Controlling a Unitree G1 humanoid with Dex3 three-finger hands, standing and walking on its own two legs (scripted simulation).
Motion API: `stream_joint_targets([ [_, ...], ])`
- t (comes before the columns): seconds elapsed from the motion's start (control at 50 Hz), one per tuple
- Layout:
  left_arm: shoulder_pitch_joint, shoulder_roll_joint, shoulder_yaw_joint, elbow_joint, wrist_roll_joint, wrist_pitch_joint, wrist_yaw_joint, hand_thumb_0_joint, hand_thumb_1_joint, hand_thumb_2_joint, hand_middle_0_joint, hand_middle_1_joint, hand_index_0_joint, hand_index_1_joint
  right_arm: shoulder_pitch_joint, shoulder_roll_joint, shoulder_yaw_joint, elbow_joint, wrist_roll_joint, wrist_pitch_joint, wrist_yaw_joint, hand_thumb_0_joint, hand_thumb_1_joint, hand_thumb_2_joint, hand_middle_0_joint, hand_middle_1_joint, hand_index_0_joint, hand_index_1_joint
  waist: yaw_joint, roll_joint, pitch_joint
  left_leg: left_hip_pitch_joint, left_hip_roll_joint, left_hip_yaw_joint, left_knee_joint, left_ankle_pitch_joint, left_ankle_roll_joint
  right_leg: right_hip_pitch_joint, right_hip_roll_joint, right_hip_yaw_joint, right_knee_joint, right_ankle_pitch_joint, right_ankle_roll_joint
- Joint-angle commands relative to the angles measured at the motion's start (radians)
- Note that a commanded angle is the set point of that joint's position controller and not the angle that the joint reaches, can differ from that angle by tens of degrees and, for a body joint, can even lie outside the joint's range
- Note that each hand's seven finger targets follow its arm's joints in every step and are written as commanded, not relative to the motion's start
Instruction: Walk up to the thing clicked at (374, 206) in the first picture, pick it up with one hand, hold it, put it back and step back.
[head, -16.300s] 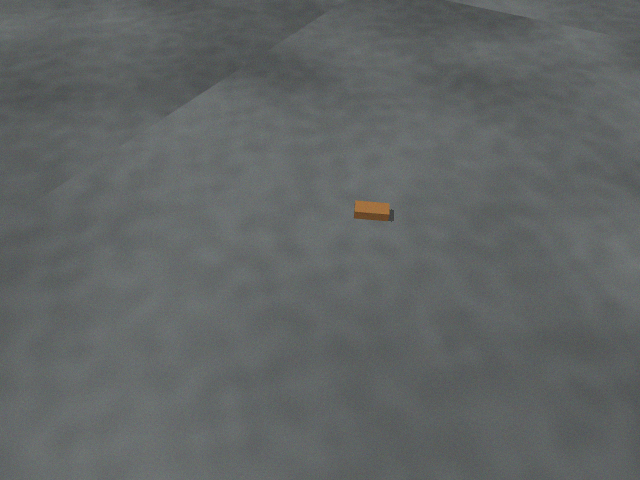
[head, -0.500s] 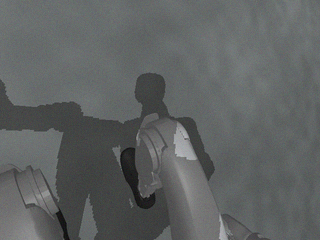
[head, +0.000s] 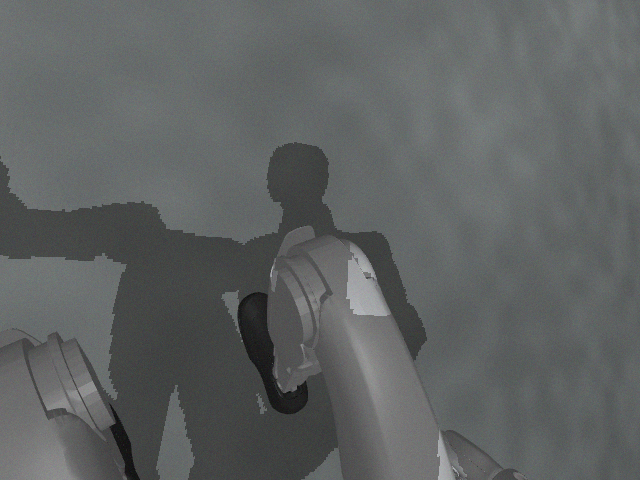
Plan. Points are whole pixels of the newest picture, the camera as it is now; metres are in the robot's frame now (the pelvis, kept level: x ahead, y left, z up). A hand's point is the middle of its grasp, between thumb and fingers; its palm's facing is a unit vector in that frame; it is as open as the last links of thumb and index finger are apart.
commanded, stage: close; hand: left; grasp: from above
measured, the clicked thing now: out of the picture +0.47 +0.28 -0.29
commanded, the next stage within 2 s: settle in 0.06 s
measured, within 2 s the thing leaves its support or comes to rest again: leaves its support in 0.46 s
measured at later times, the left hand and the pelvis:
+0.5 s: hand out of the picture +0.46 +0.29 -0.24, palm faces -0.42 -0.14 -0.90, open 9.6 cm; pelvis +0.00 +0.00 +0.00, yaw +1 degrees
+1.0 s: hand out of the picture +0.45 +0.30 -0.15, palm faces -0.46 -0.09 -0.88, open 9.6 cm; pelvis +0.01 -0.01 +0.02, yaw +6 degrees
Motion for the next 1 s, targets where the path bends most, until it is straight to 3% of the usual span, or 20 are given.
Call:
stream_joint_targets([
  [0.0,-0.227,0.197,0.010,-0.098,0.001,-0.001,0.031,0.000,0.582,0.575,-0.946,-0.508,-0.940,-0.514,0.211,-0.332,-0.104,0.017,0.008,0.006,-0.004,0.000,-0.896,-0.902,0.200,0.299,0.199,0.299,-0.060,0.514,-0.653,0.467,0.018,0.099,-0.299,0.237,0.001,0.384,0.044,-0.138,-0.162,0.219,-0.086],
  [0.06,-0.224,0.179,-0.004,-0.073,-0.007,0.002,0.031,0.000,0.629,0.595,-1.001,-0.494,-0.985,-0.512,0.197,-0.324,-0.102,0.015,0.008,0.008,-0.009,0.000,-0.897,-0.903,0.200,0.299,0.199,0.299,-0.068,0.490,-0.625,0.430,0.016,0.109,-0.294,0.181,0.006,0.386,0.049,-0.131,-0.179,0.181,-0.086],
  [0.12,-0.231,0.189,-0.002,-0.085,-0.004,0.004,0.027,0.000,0.692,0.584,-1.052,-0.471,-1.036,-0.489,0.206,-0.333,-0.104,0.011,0.004,0.008,-0.009,0.000,-0.897,-0.903,0.200,0.299,0.199,0.299,-0.075,0.486,-0.625,0.437,0.015,0.110,-0.296,0.182,0.008,0.379,0.049,-0.134,-0.184,0.178,-0.085],
  [0.16,-0.227,0.208,0.012,-0.083,0.002,0.004,0.027,0.000,0.693,0.609,-1.107,-0.503,-1.096,-0.518,0.212,-0.333,-0.106,0.016,0.012,0.010,-0.011,0.000,-0.910,-0.905,0.200,0.300,0.200,0.300,-0.060,0.506,-0.637,0.462,0.018,0.101,-0.307,0.206,0.001,0.376,0.044,-0.136,-0.170,0.190,-0.088],
  [0.2,-0.235,0.185,0.000,-0.087,-0.003,0.006,0.021,0.000,0.752,0.657,-1.159,-0.511,-1.143,-0.531,0.209,-0.331,-0.107,0.006,0.009,0.008,-0.009,0.000,-0.908,-0.904,0.200,0.300,0.200,0.300,-0.073,0.505,-0.626,0.454,0.016,0.104,-0.303,0.193,0.004,0.369,0.044,-0.136,-0.174,0.185,-0.086],
  [0.38,-0.258,0.223,0.063,-0.264,-0.011,0.020,-0.001,0.000,0.792,0.689,-1.220,-0.478,-1.185,-0.517,0.244,-0.326,-0.157,0.016,0.026,0.015,-0.007,0.000,-0.911,-0.906,0.200,0.300,0.199,0.300,-0.023,0.605,-0.760,0.528,0.013,0.122,-0.307,0.259,-0.004,0.378,0.038,-0.124,-0.164,0.231,-0.097],
  [0.54,-0.227,0.101,0.034,-0.376,-0.040,0.048,-0.062,0.000,0.802,0.667,-1.208,-0.488,-1.182,-0.517,0.251,-0.284,-0.218,0.046,0.060,0.046,-0.007,0.000,-0.908,-0.904,0.200,0.299,0.199,0.299,0.016,0.598,-0.824,0.517,0.005,0.150,-0.334,0.239,0.002,0.344,0.039,-0.104,-0.180,0.207,-0.109],
  [0.58,-0.229,0.044,0.003,-0.410,-0.057,0.052,-0.082,0.000,0.794,0.668,-1.206,-0.471,-1.175,-0.506,0.249,-0.275,-0.231,0.050,0.074,0.052,-0.007,0.000,-0.906,-0.904,0.200,0.299,0.199,0.299,0.028,0.596,-0.853,0.528,0.003,0.147,-0.353,0.244,0.002,0.335,0.034,-0.102,-0.186,0.209,-0.112],
  [0.6,-0.203,-0.019,-0.043,-0.405,-0.063,0.059,-0.098,0.000,0.783,0.671,-1.201,-0.464,-1.167,-0.502,0.251,-0.260,-0.236,0.065,0.087,0.059,-0.008,0.000,-0.906,-0.904,0.200,0.299,0.199,0.299,0.043,0.595,-0.848,0.533,-0.001,0.149,-0.371,0.227,0.000,0.305,0.034,-0.096,-0.189,0.190,-0.114],
  [0.62,-0.198,0.014,-0.016,-0.383,-0.061,0.063,-0.106,0.000,0.773,0.653,-1.188,-0.455,-1.155,-0.492,0.251,-0.268,-0.247,0.059,0.088,0.061,-0.007,0.000,-0.904,-0.903,0.200,0.299,0.199,0.299,0.032,0.569,-0.824,0.506,-0.001,0.149,-0.365,0.222,0.004,0.297,0.031,-0.097,-0.187,0.193,-0.110],
  [0.66,-0.178,0.064,0.034,-0.435,-0.049,0.074,-0.127,0.000,0.761,0.636,-1.178,-0.430,-1.144,-0.468,0.286,-0.272,-0.270,0.070,0.100,0.078,-0.014,0.000,-0.902,-0.902,0.200,0.299,0.199,0.299,0.069,0.564,-0.882,0.517,-0.007,0.159,-0.369,0.253,0.007,0.316,0.026,-0.083,-0.190,0.208,-0.113],
  [0.68,-0.229,-0.021,-0.017,-0.494,-0.053,0.071,-0.144,0.000,0.767,0.634,-1.188,-0.416,-1.152,-0.456,0.262,-0.254,-0.269,0.055,0.108,0.083,-0.012,0.000,-0.901,-0.902,0.200,0.300,0.199,0.300,0.076,0.585,-0.896,0.531,-0.011,0.162,-0.375,0.262,0.004,0.289,0.022,-0.081,-0.188,0.204,-0.120],
  [0.7,-0.216,-0.094,-0.059,-0.437,-0.067,0.075,-0.159,0.000,0.767,0.610,-1.181,-0.418,-1.148,-0.455,0.257,-0.234,-0.265,0.072,0.114,0.088,-0.011,0.000,-0.902,-0.903,0.200,0.299,0.199,0.299,0.062,0.564,-0.864,0.526,-0.011,0.158,-0.390,0.228,0.005,0.271,0.021,-0.082,-0.195,0.178,-0.120],
  [0.72,-0.198,-0.041,-0.027,-0.415,-0.063,0.080,-0.166,0.000,0.764,0.605,-1.168,-0.426,-1.141,-0.457,0.259,-0.249,-0.272,0.059,0.114,0.091,-0.014,0.000,-0.900,-0.902,0.200,0.299,0.199,0.299,0.057,0.515,-0.833,0.507,-0.011,0.153,-0.392,0.218,0.010,0.258,0.021,-0.082,-0.200,0.174,-0.112],
  [0.74,-0.208,-0.009,-0.011,-0.479,-0.061,0.077,-0.178,0.000,0.743,0.619,-1.166,-0.407,-1.128,-0.448,0.273,-0.256,-0.280,0.051,0.122,0.096,-0.020,0.000,-0.900,-0.902,0.200,0.300,0.199,0.300,0.076,0.538,-0.867,0.517,-0.017,0.162,-0.395,0.245,0.010,0.278,0.018,-0.073,-0.201,0.189,-0.113],
  [0.76,-0.191,-0.011,0.005,-0.445,-0.064,0.079,-0.187,0.000,0.730,0.591,-1.152,-0.409,-1.118,-0.447,0.274,-0.250,-0.287,0.064,0.125,0.108,-0.026,0.000,-0.902,-0.903,0.200,0.300,0.199,0.300,0.086,0.519,-0.879,0.504,-0.019,0.163,-0.401,0.233,0.012,0.285,0.016,-0.066,-0.200,0.180,-0.117],
  [0.78,-0.208,-0.063,-0.039,-0.469,-0.055,0.076,-0.207,0.000,0.753,0.609,-1.166,-0.421,-1.135,-0.456,0.263,-0.234,-0.286,0.052,0.127,0.113,-0.027,0.000,-0.900,-0.902,0.200,0.300,0.199,0.300,0.084,0.514,-0.881,0.509,-0.021,0.174,-0.402,0.229,0.013,0.287,0.017,-0.061,-0.209,0.173,-0.117],
  [0.82,-0.231,-0.090,-0.058,-0.471,-0.069,0.072,-0.226,0.000,0.756,0.640,-1.183,-0.415,-1.142,-0.461,0.260,-0.217,-0.284,0.058,0.132,0.128,-0.035,0.000,-0.900,-0.903,0.200,0.300,0.199,0.300,0.082,0.481,-0.887,0.492,-0.025,0.181,-0.404,0.216,0.018,0.296,0.017,-0.054,-0.224,0.160,-0.116],
  [0.9,-0.240,-0.029,-0.036,-0.467,-0.070,0.053,-0.247,0.000,0.741,0.619,-1.175,-0.402,-1.135,-0.446,0.255,-0.206,-0.292,0.057,0.137,0.151,-0.070,0.000,-0.900,-0.902,0.200,0.300,0.199,0.300,0.102,0.407,-0.872,0.423,-0.037,0.210,-0.405,0.152,0.030,0.338,0.014,-0.027,-0.261,0.090,-0.111],
  [0.98,-0.257,-0.047,-0.047,-0.493,-0.071,0.034,-0.265,0.000,0.745,0.616,-1.175,-0.413,-1.138,-0.453,0.250,-0.185,-0.296,0.052,0.141,0.167,-0.094,0.000,-0.901,-0.901,0.200,0.300,0.199,0.300,0.107,0.404,-0.905,0.436,-0.039,0.225,-0.409,0.173,0.029,0.382,0.015,-0.012,-0.268,0.096,-0.112],
])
